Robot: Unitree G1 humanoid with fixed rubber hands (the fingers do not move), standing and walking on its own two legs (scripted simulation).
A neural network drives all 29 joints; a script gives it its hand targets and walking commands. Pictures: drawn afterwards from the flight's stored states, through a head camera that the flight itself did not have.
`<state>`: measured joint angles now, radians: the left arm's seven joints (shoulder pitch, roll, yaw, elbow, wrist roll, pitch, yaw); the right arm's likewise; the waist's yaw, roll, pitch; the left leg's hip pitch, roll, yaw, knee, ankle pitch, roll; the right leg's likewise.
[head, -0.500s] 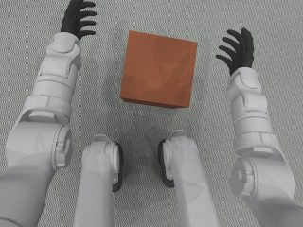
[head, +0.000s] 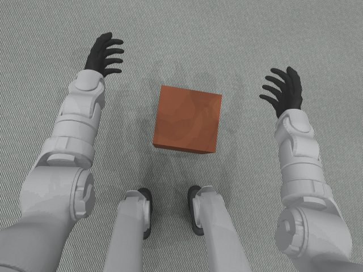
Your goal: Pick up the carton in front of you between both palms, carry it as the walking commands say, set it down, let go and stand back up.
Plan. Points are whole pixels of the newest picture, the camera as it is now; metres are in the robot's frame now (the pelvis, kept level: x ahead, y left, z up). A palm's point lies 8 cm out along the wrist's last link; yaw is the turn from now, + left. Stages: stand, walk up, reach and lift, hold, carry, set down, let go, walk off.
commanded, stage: let go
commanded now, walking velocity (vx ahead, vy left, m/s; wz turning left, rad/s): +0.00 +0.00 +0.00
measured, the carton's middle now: (184, 124) +0.47 -0.07 -0.49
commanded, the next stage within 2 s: stand in 1.30 s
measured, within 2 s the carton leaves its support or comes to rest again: neither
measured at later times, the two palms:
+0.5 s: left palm (42, 142) +0.36 +0.19 +0.02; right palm (347, 160) +0.32 -0.25 +0.04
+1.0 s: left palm out of the picture +0.25 +0.24 +0.09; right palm out of the picture +0.26 -0.23 +0.09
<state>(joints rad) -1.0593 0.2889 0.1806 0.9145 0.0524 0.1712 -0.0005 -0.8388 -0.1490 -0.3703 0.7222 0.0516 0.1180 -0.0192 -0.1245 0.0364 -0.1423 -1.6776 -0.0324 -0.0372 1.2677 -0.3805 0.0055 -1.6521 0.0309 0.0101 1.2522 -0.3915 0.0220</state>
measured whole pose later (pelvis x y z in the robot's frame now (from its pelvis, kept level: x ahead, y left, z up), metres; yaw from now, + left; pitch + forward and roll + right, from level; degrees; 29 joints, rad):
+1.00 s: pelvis +0.10 +0.00 +0.16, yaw +0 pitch -2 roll +0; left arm 0.24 0.22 0.04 0.44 0.00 0.10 -0.07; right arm 0.22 -0.21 -0.04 0.43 -0.01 0.10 0.07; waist 0.00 0.01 0.06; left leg -0.13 -0.03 -0.02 0.42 -0.26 0.02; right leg -0.12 0.01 0.05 0.43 -0.27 0.01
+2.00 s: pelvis +0.10 -0.01 +0.16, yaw +2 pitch -1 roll +0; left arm 0.18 0.34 0.04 0.81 0.03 0.00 0.02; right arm 0.16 -0.35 -0.02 0.82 -0.03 -0.01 -0.03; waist 0.00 0.01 0.01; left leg -0.16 -0.01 -0.05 0.47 -0.29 0.00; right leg -0.14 0.02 0.02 0.45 -0.29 -0.01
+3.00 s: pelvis +0.08 -0.01 +0.16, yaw +1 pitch -3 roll +0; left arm 0.13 0.38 0.02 1.02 0.02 -0.01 0.01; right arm 0.13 -0.39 0.00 1.02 -0.02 -0.02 -0.02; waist 0.00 0.01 0.03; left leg -0.12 -0.02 -0.05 0.36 -0.20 0.00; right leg -0.10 0.02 0.03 0.35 -0.21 -0.01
